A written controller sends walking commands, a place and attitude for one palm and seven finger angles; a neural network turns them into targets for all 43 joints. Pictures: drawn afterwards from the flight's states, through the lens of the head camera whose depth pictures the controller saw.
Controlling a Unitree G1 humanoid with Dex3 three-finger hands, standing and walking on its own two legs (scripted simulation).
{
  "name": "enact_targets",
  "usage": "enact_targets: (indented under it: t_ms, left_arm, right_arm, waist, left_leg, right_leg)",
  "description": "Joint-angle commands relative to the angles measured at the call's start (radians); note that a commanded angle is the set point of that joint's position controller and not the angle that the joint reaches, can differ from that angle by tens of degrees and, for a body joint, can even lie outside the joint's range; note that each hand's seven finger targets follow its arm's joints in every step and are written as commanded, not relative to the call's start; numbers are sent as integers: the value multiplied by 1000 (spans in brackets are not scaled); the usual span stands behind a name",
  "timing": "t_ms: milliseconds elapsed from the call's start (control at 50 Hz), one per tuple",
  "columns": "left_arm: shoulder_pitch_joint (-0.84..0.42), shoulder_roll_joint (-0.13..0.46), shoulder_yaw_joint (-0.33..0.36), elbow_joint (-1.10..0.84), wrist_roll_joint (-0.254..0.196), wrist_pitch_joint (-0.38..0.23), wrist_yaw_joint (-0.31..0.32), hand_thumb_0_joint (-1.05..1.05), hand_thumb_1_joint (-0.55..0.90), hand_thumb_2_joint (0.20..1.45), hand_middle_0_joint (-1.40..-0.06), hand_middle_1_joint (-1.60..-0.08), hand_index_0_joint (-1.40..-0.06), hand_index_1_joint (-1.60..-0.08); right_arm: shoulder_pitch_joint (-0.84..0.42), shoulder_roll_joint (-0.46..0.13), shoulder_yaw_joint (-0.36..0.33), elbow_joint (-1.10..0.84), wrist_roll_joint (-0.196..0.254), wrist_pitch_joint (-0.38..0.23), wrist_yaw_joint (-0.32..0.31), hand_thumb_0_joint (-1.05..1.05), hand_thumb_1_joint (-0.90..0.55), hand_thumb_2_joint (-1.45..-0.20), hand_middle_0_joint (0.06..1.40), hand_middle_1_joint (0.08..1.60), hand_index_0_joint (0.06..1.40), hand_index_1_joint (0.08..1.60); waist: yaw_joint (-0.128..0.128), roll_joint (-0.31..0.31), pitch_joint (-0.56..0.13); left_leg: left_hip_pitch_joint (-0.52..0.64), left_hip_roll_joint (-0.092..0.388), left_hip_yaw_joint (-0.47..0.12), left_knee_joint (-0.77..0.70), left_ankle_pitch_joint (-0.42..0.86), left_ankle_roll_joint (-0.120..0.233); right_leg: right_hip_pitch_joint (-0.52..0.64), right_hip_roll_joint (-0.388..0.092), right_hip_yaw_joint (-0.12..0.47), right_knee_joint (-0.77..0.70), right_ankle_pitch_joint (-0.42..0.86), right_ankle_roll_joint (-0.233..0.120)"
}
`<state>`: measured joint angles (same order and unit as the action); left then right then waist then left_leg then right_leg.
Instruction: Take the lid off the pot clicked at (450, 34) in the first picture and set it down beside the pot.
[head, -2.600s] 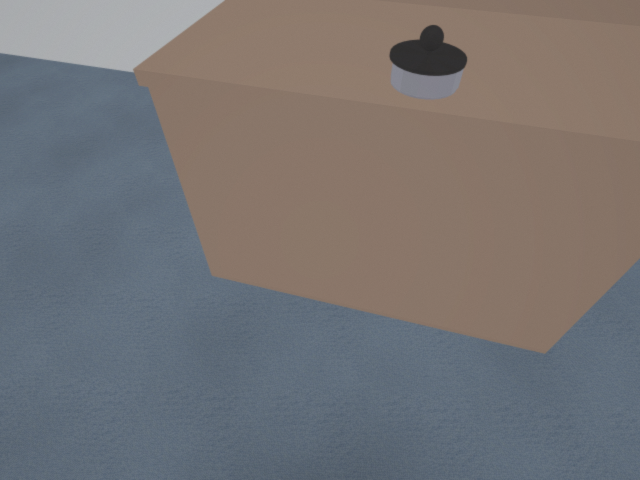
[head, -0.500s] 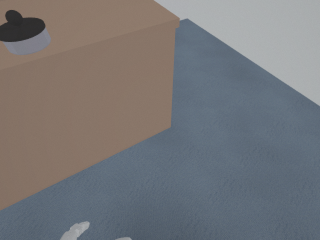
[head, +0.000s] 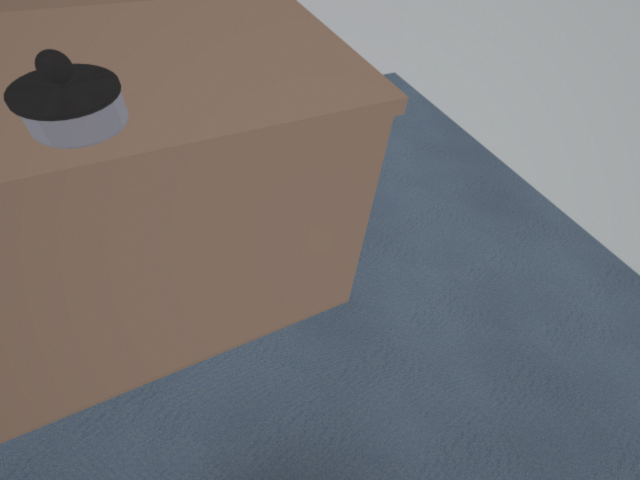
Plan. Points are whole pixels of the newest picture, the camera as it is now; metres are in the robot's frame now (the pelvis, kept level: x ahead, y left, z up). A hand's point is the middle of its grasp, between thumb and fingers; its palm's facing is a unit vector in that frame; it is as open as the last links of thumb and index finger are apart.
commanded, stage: turn to face it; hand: left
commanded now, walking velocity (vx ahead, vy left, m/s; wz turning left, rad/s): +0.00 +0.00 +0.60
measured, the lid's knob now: (54, 67) +0.62 +0.45 +0.17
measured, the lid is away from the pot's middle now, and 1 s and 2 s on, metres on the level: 0.00 0.00 0.00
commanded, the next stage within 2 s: take the last steps up to it in 0.62 s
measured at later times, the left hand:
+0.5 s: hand out of the picture +0.05 +0.16 -0.15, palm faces +0.35 -0.89 -0.28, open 7.4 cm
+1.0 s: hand out of the picture -0.02 +0.17 -0.16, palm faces +0.49 -0.84 -0.22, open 7.4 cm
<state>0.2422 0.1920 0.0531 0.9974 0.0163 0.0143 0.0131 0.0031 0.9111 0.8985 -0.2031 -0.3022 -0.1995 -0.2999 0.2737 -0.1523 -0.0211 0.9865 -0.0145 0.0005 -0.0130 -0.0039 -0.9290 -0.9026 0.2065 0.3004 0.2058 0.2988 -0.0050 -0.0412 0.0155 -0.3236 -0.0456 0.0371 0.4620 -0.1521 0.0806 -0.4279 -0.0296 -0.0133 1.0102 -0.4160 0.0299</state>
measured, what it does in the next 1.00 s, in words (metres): steps on the spot, turning left: right foot, then left foot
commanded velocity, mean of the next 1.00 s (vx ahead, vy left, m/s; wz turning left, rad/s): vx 0.09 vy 0.00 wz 0.32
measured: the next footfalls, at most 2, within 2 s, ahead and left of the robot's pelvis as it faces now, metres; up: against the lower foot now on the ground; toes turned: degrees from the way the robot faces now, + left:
right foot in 0.30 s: +0.10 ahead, -0.15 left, +0.00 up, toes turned +12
left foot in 0.70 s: +0.01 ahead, +0.09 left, +0.00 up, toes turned +27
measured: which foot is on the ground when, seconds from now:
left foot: down 0.00-0.30, up 0.32-0.68, down 0.70-1.00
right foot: up 0.00-0.28, down 0.30-0.70, up 0.72-1.00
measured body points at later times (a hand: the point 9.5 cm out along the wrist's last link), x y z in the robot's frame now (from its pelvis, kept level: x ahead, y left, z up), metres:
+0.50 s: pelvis +0.04 -0.05 +0.00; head +0.07 -0.07 +0.45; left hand +0.04 +0.21 -0.12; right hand +0.19 -0.29 -0.15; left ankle -0.01 +0.08 -0.66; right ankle +0.07 -0.15 -0.74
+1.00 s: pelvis +0.06 -0.01 +0.00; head +0.08 -0.01 +0.45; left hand -0.04 +0.22 -0.15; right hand +0.22 -0.19 -0.15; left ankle -0.02 +0.08 -0.74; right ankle +0.13 -0.12 -0.71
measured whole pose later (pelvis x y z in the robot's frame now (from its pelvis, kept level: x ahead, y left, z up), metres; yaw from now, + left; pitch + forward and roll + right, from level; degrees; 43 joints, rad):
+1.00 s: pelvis +0.06 -0.01 +0.00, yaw +27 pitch +0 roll +1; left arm 0.30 0.21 0.04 1.00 0.02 0.02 -0.02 0.00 0.91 0.90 -0.20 -0.30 -0.20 -0.30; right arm 0.24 -0.17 -0.03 0.97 -0.02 0.00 -0.01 -0.01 -0.91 -0.90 0.21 0.30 0.21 0.30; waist 0.02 -0.01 0.02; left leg -0.14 -0.03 0.01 0.43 -0.29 0.02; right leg -0.37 -0.08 -0.06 0.78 -0.40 0.03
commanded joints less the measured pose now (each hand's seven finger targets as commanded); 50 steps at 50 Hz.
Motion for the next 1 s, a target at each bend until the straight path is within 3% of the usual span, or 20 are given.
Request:
enact_targets:
  t_ms: [0,100,180,220,240,260,280,320,380,480,560,600,640,660,680,700,740,780,920,980]
  left_arm:
    - [19,64,25,-74,3,-2,8,0,900,900,-200,-300,-200,-300]
    - [-45,75,32,-124,0,2,12,0,900,900,-200,-300,-200,-300]
    - [-14,86,34,-139,-4,-2,16,0,900,900,-200,-300,-200,-300]
    - [27,98,39,-140,-8,-10,21,0,900,900,-200,-300,-200,-300]
    - [49,127,45,-141,-6,-16,25,0,900,900,-200,-300,-200,-300]
    - [62,197,61,-148,6,-23,30,0,900,900,-200,-300,-200,-300]
    - [56,264,67,-166,12,-21,28,0,900,900,-200,-300,-200,-300]
    - [-14,206,56,-180,1,-20,29,0,900,900,-200,-300,-200,-300]
    - [-51,153,38,-186,6,-28,28,0,900,900,-200,-300,-200,-300]
    - [69,198,41,-143,14,-27,23,0,900,900,-200,-300,-200,-300]
    - [100,226,49,-125,18,-21,20,0,900,900,-200,-300,-200,-300]
    - [92,231,50,-115,17,-16,20,0,900,900,-200,-300,-200,-300]
    - [70,224,50,-106,3,-12,18,0,900,900,-200,-300,-200,-300]
    - [80,189,44,-119,-6,-10,14,0,900,900,-200,-300,-200,-300]
    - [77,125,22,-148,-6,-6,6,0,900,900,-200,-300,-200,-300]
    - [41,130,16,-157,1,1,12,0,900,900,-200,-300,-200,-300]
    - [10,129,21,-114,1,3,8,0,900,900,-200,-300,-200,-300]
    - [52,121,20,-72,5,-4,-10,0,900,900,-200,-300,-200,-300]
    - [15,72,-4,-78,11,-21,-30,0,900,900,-200,-300,-200,-300]
    - [69,70,2,-62,13,-34,-33,0,900,900,-200,-300,-200,-300]
  right_arm:
    - [42,-197,-59,-63,-3,-8,-8,0,-900,-900,200,300,200,300]
    - [39,-219,-79,-74,-8,7,-5,0,-900,-900,200,300,200,300]
    - [-5,-238,-94,-100,-9,19,-2,0,-900,-900,200,300,200,300]
    - [-33,-234,-95,-113,-2,22,0,0,-900,-900,200,300,200,300]
    - [-40,-213,-93,-121,5,22,5,0,-900,-900,200,300,200,300]
    - [-34,-159,-86,-135,14,20,10,0,-900,-900,200,300,200,300]
    - [-35,-140,-85,-159,5,19,9,0,-900,-900,200,300,200,300]
    - [-58,-172,-97,-136,-10,40,13,0,-900,-900,200,300,200,300]
    - [-47,-150,-83,-122,-10,48,30,0,-900,-900,200,300,200,300]
    - [-161,-134,-62,-150,-4,50,33,0,-900,-900,200,300,200,300]
    - [-196,-124,-45,-157,3,41,30,0,-900,-900,200,300,200,300]
    - [-167,-128,-42,-151,5,35,25,0,-900,-900,200,300,200,300]
    - [-89,-159,-45,-125,1,21,21,0,-900,-900,200,300,200,300]
    - [-39,-238,-62,-118,-7,10,17,0,-900,-900,200,300,200,300]
    - [-7,-337,-84,-119,-6,12,14,0,-900,-900,200,300,200,300]
    - [1,-347,-80,-115,-2,23,10,0,-900,-900,200,300,200,300]
    - [-46,-268,-59,-101,-9,12,-10,0,-900,-900,200,300,200,300]
    - [-78,-217,-43,-103,-4,-2,-10,0,-900,-900,200,300,200,300]
    - [0,-214,-53,-53,-11,-22,-2,0,-900,-900,200,300,200,300]
    - [1,-201,-58,-39,-9,-23,-1,0,-900,-900,200,300,200,300]
  waist:
    - [-9,110,-78]
    - [-27,159,-55]
    - [-6,150,-64]
    - [19,144,-79]
    - [34,95,-79]
    - [38,-105,-69]
    - [37,-207,-50]
    - [3,-124,1]
    - [-19,-85,23]
    - [42,-122,8]
    - [61,-172,-28]
    - [44,-186,-49]
    - [-4,-142,-101]
    - [-31,20,-162]
    - [-44,297,-160]
    - [-55,228,-126]
    - [-34,288,-73]
    - [-2,212,-43]
    - [-19,169,70]
    - [10,135,66]
  left_leg:
    - [127,255,-348,-195,81,120]
    - [110,242,-422,-163,81,123]
    - [45,214,-458,-104,127,110]
    - [-16,175,-442,-44,125,72]
    - [-104,135,-415,16,47,30]
    - [-270,32,-273,185,-170,-39]
    - [-319,-60,-94,412,-402,-103]
    - [-282,22,-126,684,-355,-100]
    - [-260,59,-71,735,-257,-121]
    - [-205,56,-11,528,-294,-134]
    - [-97,37,33,336,-305,-120]
    - [-21,22,50,203,-258,-110]
    - [167,36,41,-50,-51,-92]
    - [363,182,-102,-94,185,-39]
    - [472,428,-388,-88,573,88]
    - [369,459,-357,-76,607,160]
    - [309,347,-297,-107,414,137]
    - [264,285,-222,-141,257,107]
    - [132,268,-263,-257,-245,126]
    - [47,248,-256,-207,-328,108]
  right_leg:
    - [-69,-12,23,-47,23,21]
    - [-48,5,31,-154,15,27]
    - [92,39,28,-302,40,18]
    - [226,37,25,-479,145,16]
    - [342,-11,65,-611,199,5]
    - [449,-216,271,-730,150,-55]
    - [395,-434,439,-773,248,-170]
    - [244,-364,306,-745,314,-199]
    - [228,-281,107,-698,440,-181]
    - [319,-291,55,-656,609,-186]
    - [352,-286,22,-606,747,-176]
    - [358,-276,-2,-561,774,-150]
    - [310,-244,-51,-440,702,-84]
    - [151,-187,-110,-277,489,-25]
    - [-112,-70,-120,-91,-151,35]
    - [-116,-72,-42,5,-237,24]
    - [-145,-66,11,89,-130,22]
    - [-114,-61,-9,91,-19,15]
    - [-10,-47,-57,-233,9,-1]
    - [158,-10,-80,-383,75,-9]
